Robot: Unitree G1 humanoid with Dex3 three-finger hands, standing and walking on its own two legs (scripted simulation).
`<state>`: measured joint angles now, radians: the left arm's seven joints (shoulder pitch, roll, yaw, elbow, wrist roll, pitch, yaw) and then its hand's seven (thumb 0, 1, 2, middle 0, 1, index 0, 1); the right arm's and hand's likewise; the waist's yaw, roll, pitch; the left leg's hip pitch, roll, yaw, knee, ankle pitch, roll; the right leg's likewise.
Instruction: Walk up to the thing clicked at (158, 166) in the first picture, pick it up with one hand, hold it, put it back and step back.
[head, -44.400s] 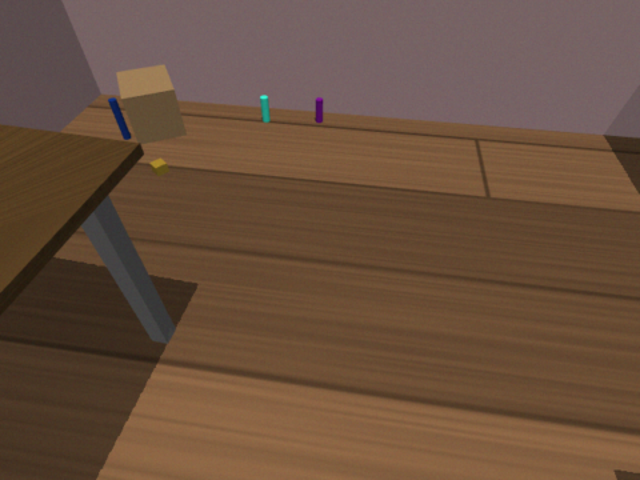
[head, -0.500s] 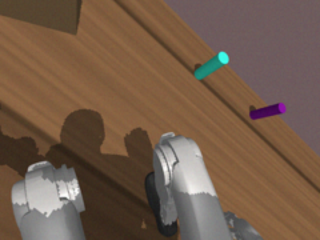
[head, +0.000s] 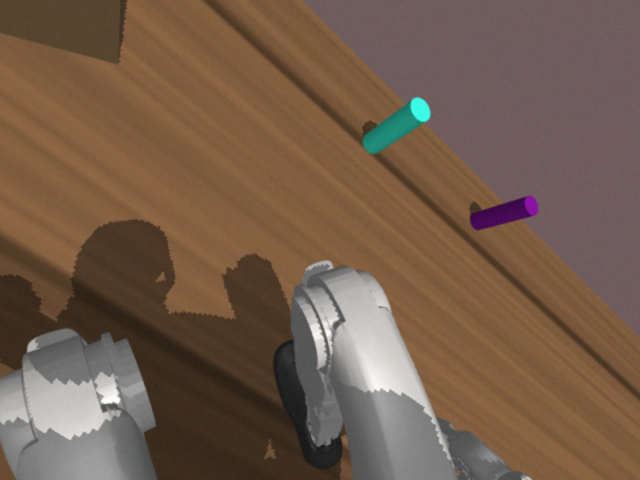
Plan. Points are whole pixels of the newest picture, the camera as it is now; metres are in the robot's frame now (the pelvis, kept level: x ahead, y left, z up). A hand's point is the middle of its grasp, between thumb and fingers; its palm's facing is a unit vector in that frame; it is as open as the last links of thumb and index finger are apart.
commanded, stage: rest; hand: left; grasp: from above
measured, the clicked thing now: out of the picture +0.42 +0.36 -0.26
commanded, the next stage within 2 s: open in 0.34 s
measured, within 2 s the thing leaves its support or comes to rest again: rests again in 0.20 s
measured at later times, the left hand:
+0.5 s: hand out of the picture +0.42 +0.34 -0.24, palm faces -0.45 -0.15 -0.88, open 9.2 cm
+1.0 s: hand out of the picture +0.42 +0.34 -0.24, palm faces -0.45 -0.16 -0.88, open 12.6 cm
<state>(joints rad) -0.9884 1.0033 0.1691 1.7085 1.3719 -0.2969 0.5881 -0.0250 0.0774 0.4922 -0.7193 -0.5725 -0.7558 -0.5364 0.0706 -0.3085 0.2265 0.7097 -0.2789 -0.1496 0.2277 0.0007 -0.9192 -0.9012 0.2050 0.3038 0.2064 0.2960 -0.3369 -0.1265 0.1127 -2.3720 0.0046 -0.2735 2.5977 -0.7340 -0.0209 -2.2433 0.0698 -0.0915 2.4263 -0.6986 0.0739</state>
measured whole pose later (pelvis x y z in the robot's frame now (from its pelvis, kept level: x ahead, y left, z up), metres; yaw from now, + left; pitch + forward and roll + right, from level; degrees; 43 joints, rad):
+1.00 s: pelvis +0.00 +0.00 +0.00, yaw -1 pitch +26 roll -15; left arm -1.00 1.04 0.13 1.74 1.32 -0.29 0.61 0.00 -0.27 0.81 -0.34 -0.72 -0.33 -0.75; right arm 0.05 -0.34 0.28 0.69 -0.29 -0.20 0.26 0.00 -0.90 -0.90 0.20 0.30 0.21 0.30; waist -0.35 -0.14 0.16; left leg -2.36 0.01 -0.30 2.60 -0.73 -0.03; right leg -2.23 0.07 -0.11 2.41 -0.68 0.08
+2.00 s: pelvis -0.01 +0.00 +0.04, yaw +4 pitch +32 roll -11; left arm -0.94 0.78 0.04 1.33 1.14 -0.09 0.25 0.00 -0.51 0.99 -0.09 -1.01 -0.10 -1.02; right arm 0.10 -0.31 0.08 0.68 -0.12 -0.08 0.26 0.00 -0.91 -0.90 0.20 0.30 0.20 0.30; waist -0.21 0.04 -0.06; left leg -2.30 0.02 -0.18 2.41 -0.69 -0.01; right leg -2.20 0.03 -0.04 2.29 -0.68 0.07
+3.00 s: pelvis +0.00 -0.01 +0.12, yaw +8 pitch +35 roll -8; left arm -0.49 0.59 0.11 0.69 0.68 -0.02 0.06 0.00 0.56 0.84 -0.21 -0.37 -0.21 -0.38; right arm 0.18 -0.28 -0.02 0.66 -0.03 0.03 0.10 0.01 -0.90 -0.90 0.21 0.30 0.21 0.30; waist -0.10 0.04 -0.16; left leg -2.10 0.01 -0.13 2.15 -0.68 -0.01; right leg -2.02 -0.01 -0.02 2.08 -0.68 0.07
